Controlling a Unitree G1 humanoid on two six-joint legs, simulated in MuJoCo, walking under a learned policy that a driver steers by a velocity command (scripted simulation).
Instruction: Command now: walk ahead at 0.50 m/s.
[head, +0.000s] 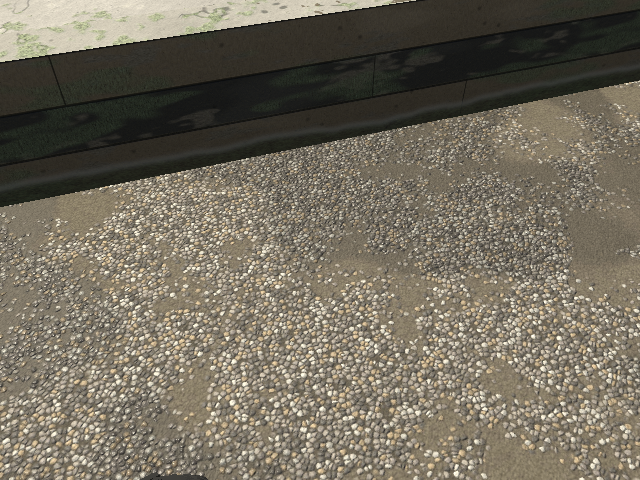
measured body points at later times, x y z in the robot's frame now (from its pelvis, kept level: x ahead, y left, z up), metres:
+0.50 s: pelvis +0.00 +0.00 +0.00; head -0.01 +0.00 +0.45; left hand +0.20 +0.21 -0.08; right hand +0.20 -0.19 -0.08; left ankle -0.02 +0.13 -0.72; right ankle +0.00 -0.09 -0.72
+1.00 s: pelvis +0.00 +0.00 +0.00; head -0.01 +0.00 +0.45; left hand +0.19 +0.21 -0.08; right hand +0.20 -0.19 -0.08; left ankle -0.02 +0.13 -0.72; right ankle +0.00 -0.09 -0.72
